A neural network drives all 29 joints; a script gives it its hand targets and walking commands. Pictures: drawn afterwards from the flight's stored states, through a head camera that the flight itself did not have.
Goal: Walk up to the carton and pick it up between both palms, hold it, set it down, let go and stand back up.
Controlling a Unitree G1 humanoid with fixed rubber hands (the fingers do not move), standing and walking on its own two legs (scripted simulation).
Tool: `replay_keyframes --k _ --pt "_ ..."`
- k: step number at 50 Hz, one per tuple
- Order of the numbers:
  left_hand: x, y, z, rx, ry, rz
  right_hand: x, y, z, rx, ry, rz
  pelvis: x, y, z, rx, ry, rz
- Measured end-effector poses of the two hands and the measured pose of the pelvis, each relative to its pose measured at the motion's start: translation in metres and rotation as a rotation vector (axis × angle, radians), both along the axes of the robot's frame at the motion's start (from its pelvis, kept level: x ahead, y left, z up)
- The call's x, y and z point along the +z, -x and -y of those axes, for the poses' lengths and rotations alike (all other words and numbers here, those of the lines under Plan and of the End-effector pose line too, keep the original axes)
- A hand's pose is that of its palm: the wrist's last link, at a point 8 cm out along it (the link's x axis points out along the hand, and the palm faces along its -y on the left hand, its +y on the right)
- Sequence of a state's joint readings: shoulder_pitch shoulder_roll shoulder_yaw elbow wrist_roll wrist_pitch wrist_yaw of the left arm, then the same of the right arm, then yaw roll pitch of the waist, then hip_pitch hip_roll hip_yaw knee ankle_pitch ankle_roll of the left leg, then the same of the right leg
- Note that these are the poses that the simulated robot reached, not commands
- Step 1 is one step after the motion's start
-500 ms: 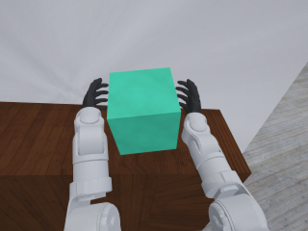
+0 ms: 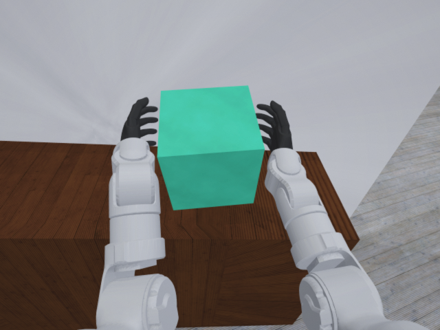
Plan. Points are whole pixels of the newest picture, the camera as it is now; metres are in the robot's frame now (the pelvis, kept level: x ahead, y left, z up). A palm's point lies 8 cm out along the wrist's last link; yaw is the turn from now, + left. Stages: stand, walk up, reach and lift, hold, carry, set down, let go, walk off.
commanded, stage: hold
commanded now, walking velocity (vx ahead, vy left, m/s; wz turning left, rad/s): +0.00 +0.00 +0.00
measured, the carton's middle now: (209, 149) +0.41 +0.00 +0.14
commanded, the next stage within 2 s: none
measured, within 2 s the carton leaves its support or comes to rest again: neither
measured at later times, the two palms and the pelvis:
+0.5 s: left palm (137, 149) +0.36 +0.13 +0.18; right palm (278, 152) +0.36 -0.12 +0.17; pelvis +0.00 +0.00 +0.00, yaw +1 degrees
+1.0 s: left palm (134, 151) +0.36 +0.14 +0.18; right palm (277, 154) +0.36 -0.12 +0.17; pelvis +0.01 +0.00 +0.00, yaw +1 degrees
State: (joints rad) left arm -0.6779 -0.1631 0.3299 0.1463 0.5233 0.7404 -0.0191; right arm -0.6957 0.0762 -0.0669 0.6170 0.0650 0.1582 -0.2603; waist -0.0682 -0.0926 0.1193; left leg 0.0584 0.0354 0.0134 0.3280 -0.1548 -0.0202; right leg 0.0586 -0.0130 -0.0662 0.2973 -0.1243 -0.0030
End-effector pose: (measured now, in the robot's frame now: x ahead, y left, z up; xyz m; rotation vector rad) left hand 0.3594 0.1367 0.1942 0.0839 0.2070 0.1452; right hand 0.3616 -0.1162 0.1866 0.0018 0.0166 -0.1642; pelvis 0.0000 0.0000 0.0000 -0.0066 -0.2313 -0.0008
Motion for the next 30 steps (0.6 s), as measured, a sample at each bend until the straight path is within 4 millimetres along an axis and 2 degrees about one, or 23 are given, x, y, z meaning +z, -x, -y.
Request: replay_keyframes --k 4,9,13,25,30 --pt "0.001 0.006 -0.009 0.02 0.011 0.015 0.005 0.001 -0.009 0.016 -0.003 0.015 -0.001 0.0 0.004 0.018 0.003 0.019" --pt "-0.008 0.005 -0.015 0.019 0.023 -0.027 -0.005 0.001 -0.015 0.019 -0.002 -0.026 -0.001 0.001 0.007 0.034 0.001 0.031" --pt "-0.015 0.005 -0.013 0.017 0.019 -0.031 -0.013 0.001 -0.013 0.011 -0.03 -0.029 -0.001 0.0 0.007 0.044 0.004 0.021" --pt "-0.018 -0.004 0.002 -0.002 0.0 -0.026 -0.016 -0.003 0.002 -0.007 -0.021 -0.018 0.0 -0.002 0.003 0.019 0.004 -0.003" --pt "-0.012 -0.005 -0.001 0.007 0.01 0.0 -0.009 -0.004 -0.001 -0.005 -0.02 0.01 0.0 -0.007 0.003 0.017 0.005 -0.008"
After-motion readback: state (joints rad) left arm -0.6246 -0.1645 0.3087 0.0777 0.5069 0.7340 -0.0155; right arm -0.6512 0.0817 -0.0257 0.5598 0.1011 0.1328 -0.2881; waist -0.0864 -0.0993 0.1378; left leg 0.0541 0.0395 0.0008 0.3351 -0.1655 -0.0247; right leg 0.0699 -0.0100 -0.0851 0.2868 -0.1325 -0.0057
